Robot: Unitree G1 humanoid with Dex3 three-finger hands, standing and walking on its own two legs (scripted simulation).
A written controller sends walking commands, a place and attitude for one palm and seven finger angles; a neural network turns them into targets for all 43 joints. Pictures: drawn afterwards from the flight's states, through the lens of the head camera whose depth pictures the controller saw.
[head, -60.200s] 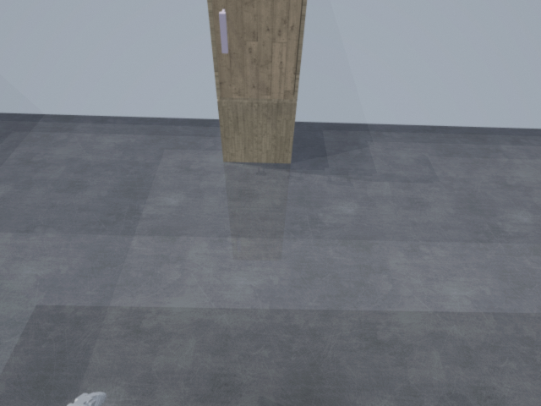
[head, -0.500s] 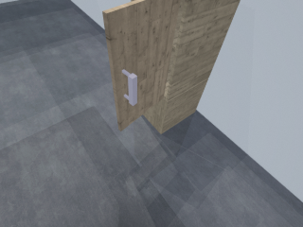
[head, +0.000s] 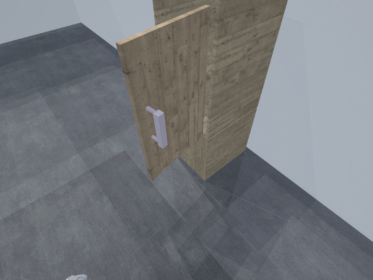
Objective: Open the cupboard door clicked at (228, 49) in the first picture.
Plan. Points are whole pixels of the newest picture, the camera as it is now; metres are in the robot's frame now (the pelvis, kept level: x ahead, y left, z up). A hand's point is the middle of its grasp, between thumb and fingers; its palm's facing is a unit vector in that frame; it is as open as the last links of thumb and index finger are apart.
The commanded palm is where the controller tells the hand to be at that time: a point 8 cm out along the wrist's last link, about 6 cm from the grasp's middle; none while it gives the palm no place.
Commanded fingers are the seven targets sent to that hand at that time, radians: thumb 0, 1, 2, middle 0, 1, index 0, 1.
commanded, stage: let the arm hang, fingers relaxed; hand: left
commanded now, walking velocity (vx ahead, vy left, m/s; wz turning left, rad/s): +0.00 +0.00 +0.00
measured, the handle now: (156, 127) +0.58 +0.13 -0.05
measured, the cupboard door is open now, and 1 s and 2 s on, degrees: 99 99 99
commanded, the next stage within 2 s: look to check the result in 0.10 s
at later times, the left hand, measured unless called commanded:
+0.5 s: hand out of the picture +0.07 +0.23 -0.16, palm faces -0.02 -0.95 -0.31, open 7.4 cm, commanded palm none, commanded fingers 0.00 0.90 0.90 -0.20 -0.30 -0.20 -0.30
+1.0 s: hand out of the picture +0.09 +0.22 -0.16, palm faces -0.01 -0.95 -0.30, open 7.4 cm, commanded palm none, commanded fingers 0.00 0.90 0.90 -0.20 -0.30 -0.20 -0.30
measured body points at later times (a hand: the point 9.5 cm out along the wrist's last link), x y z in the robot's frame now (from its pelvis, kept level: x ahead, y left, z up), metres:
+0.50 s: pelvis +0.02 -0.01 +0.00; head +0.04 -0.01 +0.45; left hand +0.07 +0.28 -0.14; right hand +0.06 -0.29 -0.15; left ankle +0.02 +0.11 -0.75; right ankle -0.02 -0.09 -0.75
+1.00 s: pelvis +0.03 -0.01 +0.00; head +0.05 -0.01 +0.45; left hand +0.09 +0.27 -0.14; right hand +0.08 -0.28 -0.15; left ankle +0.02 +0.11 -0.75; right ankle -0.02 -0.09 -0.75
